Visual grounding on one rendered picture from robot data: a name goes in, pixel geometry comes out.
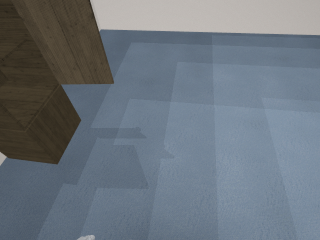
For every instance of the cupboard door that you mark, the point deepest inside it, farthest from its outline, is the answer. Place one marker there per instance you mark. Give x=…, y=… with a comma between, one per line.
x=67, y=35

